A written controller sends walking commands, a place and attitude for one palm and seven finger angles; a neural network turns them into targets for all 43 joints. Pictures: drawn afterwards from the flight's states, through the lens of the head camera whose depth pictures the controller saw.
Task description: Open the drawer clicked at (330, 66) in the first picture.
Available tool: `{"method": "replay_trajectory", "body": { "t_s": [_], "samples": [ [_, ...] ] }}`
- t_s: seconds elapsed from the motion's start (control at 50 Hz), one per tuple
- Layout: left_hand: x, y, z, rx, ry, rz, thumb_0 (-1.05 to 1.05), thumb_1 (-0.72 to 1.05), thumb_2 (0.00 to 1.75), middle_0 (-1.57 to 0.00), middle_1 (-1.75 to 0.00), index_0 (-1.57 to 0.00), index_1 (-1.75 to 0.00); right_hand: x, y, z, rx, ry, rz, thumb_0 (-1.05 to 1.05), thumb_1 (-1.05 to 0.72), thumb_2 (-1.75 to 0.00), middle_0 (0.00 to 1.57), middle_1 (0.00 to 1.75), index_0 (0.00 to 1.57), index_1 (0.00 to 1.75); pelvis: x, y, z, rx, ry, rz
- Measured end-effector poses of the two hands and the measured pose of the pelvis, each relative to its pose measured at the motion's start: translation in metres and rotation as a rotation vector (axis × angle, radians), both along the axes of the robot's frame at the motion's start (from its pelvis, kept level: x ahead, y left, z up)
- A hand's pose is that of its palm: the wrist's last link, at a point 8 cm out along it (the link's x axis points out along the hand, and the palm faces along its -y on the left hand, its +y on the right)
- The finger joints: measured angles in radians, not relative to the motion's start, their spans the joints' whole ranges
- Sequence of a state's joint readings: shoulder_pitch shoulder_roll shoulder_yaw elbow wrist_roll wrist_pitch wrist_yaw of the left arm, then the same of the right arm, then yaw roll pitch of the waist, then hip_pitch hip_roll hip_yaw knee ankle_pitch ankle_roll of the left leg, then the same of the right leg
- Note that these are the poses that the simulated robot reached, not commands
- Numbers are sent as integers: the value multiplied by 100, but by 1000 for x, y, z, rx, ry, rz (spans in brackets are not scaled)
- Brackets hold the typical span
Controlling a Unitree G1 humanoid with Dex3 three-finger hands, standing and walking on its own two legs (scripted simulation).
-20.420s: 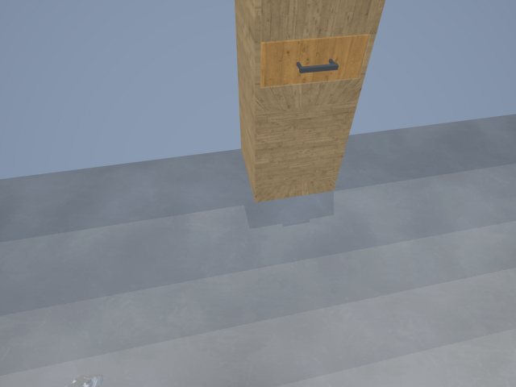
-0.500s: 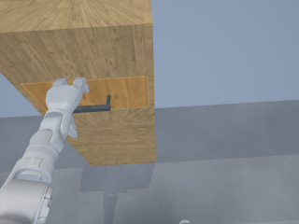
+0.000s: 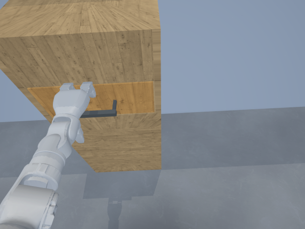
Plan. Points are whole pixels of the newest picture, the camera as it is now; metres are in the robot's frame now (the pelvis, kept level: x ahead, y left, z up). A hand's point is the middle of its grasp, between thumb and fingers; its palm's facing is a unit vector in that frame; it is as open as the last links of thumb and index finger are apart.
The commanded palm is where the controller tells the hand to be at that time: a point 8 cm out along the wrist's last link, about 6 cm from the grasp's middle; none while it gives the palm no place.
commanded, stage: re-aim the fingers above the handle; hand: left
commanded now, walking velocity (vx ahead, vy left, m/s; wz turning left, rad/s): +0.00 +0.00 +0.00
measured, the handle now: (95, 109) +0.48 +0.21 -0.02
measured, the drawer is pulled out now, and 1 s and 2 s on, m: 0.00 0.00 0.00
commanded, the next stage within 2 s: lower the fingers behind the handle in 0.80 s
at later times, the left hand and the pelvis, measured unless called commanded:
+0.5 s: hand (80, 113) +0.42 +0.22 +0.04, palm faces -0.02 +0.00 -1.00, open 13.8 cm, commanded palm +0.40 +0.23 +0.09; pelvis +0.00 -0.01 +0.00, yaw +0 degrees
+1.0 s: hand (82, 112) +0.43 +0.22 +0.03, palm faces -0.02 +0.00 -1.00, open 13.8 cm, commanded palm +0.40 +0.23 +0.08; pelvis +0.00 -0.01 +0.00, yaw +0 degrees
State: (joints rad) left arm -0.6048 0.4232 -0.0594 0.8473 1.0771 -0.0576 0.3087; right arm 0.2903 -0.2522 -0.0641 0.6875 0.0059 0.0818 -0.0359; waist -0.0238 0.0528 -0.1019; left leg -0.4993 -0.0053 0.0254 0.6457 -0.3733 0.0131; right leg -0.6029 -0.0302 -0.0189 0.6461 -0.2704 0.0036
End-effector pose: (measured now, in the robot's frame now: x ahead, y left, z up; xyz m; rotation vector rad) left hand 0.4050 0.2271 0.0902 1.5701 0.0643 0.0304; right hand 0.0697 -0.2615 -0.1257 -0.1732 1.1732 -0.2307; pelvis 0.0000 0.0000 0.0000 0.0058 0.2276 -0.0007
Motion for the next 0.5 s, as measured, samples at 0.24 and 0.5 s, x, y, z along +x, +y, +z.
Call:
{"method": "replay_trajectory", "body": {
  "t_s": [0.24, 0.5],
  "samples": [
    [-2, -2, 2, -3, 2, 2, 0, -49, 30, -32, -120, -32, -120, 11, -6, 2, -8, -15, 9, 1, -90, -90, 20, 30, 20, 30, 4, -3, 1, 1, -5, 3],
    [-2, -4, 2, 4, 1, 9, 0, -49, 30, -32, -120, -32, -120, 8, -8, 1, -7, -9, 3, 1, -90, -90, 20, 30, 20, 30, 3, -7, 1, 4, -9, 2]
  ]
}}
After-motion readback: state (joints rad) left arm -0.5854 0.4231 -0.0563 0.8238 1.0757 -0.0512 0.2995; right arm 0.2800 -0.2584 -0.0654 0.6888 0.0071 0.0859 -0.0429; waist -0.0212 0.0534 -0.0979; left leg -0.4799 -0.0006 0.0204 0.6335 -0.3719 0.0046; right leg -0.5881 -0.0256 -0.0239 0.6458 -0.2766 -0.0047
